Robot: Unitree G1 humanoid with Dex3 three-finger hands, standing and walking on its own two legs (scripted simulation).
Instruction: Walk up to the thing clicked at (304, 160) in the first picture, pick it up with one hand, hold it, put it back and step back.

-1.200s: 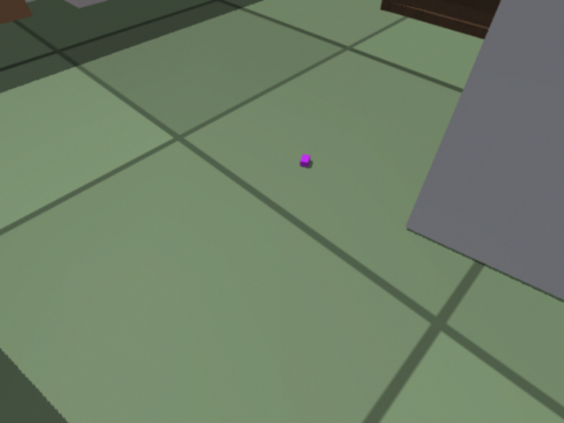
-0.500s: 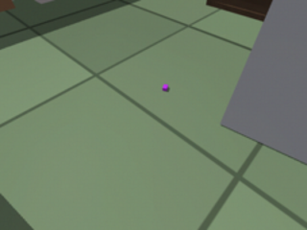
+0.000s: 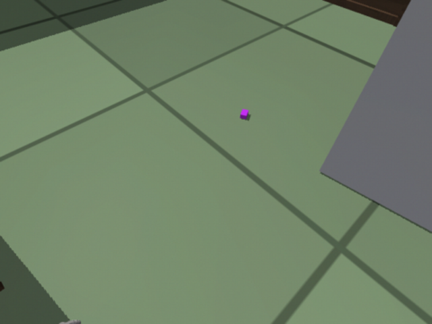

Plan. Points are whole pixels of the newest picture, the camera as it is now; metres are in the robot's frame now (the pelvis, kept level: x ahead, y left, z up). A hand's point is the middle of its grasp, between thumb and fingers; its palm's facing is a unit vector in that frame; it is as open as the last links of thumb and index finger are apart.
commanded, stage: walk up
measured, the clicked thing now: (244, 114) +1.51 -0.27 -0.76
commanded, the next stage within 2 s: none
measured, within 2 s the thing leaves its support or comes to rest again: neither
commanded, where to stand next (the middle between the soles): +0.04 -0.01 m, yaw +63 degrees
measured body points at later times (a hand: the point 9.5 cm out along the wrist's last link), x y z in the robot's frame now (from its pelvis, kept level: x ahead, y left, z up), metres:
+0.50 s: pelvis -0.01 -0.02 -0.03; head +0.02 +0.03 +0.42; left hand -0.04 +0.31 -0.16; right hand +0.21 -0.28 -0.11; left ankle -0.03 +0.10 -0.75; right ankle +0.00 -0.11 -0.73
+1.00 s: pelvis +0.00 -0.07 -0.01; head +0.05 -0.07 +0.43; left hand -0.18 +0.21 -0.09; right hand +0.31 -0.21 -0.13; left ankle -0.09 +0.05 -0.66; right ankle +0.10 -0.16 -0.74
